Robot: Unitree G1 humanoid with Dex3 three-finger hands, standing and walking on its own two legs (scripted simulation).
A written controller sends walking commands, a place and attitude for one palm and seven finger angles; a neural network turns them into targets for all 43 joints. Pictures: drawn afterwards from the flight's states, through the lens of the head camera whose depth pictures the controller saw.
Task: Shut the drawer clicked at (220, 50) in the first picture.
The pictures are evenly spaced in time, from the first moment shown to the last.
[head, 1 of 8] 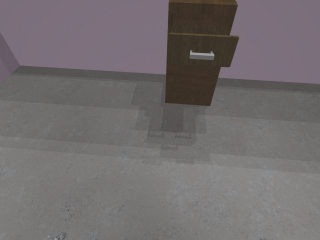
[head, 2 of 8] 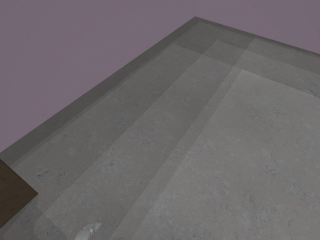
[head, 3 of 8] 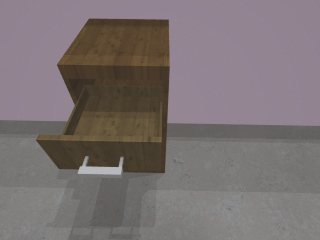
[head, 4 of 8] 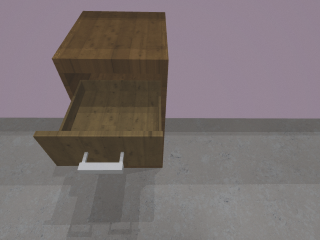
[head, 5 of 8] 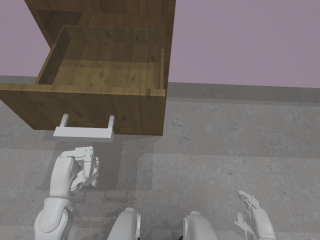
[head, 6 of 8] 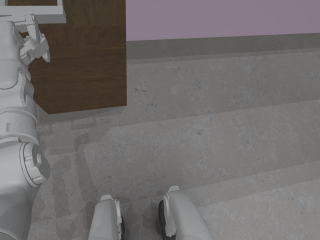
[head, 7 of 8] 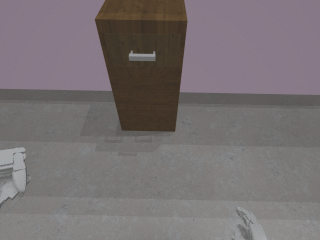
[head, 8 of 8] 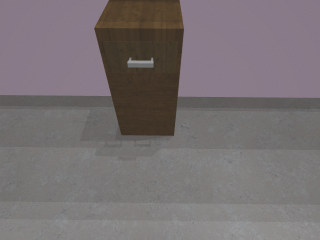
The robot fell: no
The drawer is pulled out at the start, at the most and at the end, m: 0.30 0.30 0.00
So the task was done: yes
